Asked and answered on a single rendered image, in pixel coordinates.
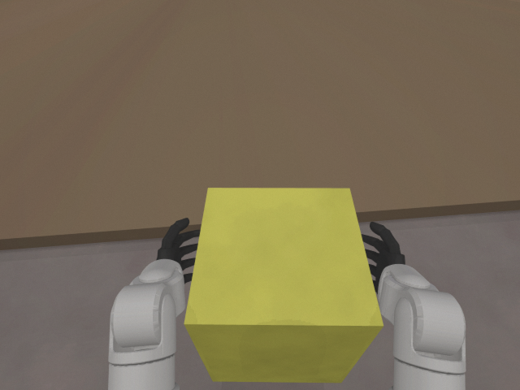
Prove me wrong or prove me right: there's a right robot forearm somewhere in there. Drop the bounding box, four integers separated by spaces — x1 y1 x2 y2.
378 264 466 390

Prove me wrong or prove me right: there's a robot right hand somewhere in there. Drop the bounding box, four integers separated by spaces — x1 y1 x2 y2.
362 222 405 294

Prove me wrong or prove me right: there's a left robot forearm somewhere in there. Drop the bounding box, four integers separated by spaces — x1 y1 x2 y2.
108 259 186 390

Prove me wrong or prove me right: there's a robot left hand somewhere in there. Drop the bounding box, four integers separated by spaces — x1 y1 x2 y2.
156 218 201 284

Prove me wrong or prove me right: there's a carton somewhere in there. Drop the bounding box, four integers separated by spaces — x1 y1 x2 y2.
184 188 384 383

